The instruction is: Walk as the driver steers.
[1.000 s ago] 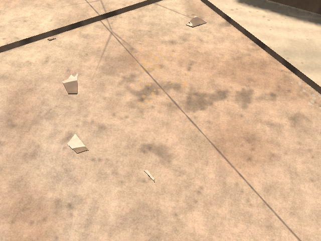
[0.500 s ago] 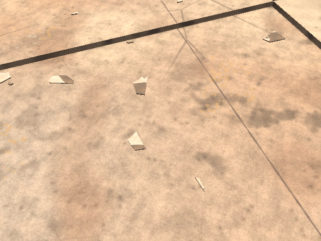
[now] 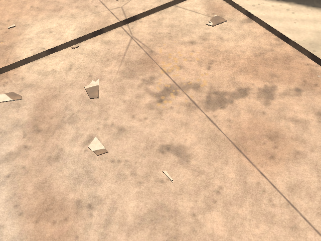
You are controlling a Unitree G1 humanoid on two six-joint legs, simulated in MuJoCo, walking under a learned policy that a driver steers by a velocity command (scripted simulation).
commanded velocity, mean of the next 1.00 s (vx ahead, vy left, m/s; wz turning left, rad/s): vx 0.23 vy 0.00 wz -0.30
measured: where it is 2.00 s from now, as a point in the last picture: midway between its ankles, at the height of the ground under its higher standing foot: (210, 178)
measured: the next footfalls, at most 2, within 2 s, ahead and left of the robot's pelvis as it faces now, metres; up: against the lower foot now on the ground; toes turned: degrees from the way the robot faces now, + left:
left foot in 0.54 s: +0.11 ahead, +0.11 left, +0.00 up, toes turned -23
right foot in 0.96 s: +0.27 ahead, -0.25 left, +0.00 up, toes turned -17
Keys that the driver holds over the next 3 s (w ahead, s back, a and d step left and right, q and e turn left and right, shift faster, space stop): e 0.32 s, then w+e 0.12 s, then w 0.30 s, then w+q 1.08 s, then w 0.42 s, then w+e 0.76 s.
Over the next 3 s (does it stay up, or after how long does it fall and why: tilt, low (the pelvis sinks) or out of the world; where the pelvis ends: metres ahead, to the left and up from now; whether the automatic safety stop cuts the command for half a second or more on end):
stays up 1.25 -0.04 -0.01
